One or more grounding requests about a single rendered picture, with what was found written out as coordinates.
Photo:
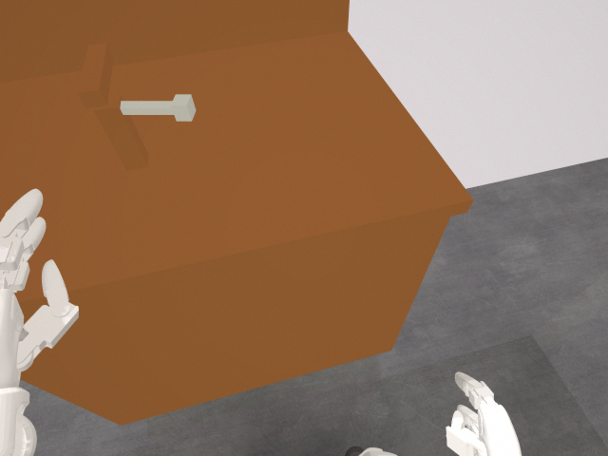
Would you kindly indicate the robot left hand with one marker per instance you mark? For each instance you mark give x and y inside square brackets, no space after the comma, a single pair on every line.
[20,234]

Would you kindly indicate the counter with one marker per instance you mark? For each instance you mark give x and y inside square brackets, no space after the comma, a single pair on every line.
[285,230]

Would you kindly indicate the tap lever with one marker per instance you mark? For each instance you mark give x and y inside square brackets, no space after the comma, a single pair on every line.
[182,107]

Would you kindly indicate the robot right hand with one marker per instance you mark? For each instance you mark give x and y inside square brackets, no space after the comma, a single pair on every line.
[486,433]

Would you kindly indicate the left robot forearm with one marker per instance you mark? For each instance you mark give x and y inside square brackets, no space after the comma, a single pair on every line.
[17,433]

